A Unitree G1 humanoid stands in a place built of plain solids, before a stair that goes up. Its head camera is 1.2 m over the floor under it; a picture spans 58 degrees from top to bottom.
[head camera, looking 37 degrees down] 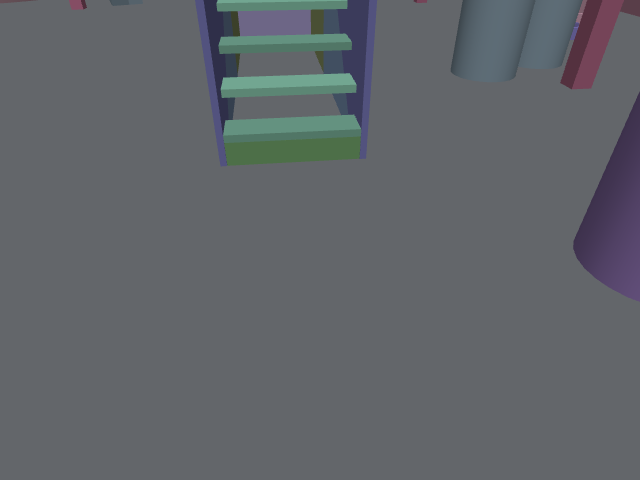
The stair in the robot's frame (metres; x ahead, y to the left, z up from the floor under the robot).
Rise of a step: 0.19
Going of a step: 0.21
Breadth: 0.88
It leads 7 degrees to the left of straight ahead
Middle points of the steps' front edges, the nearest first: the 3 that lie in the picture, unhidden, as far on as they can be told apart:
2.37 0.15 0.19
2.57 0.18 0.39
2.78 0.20 0.58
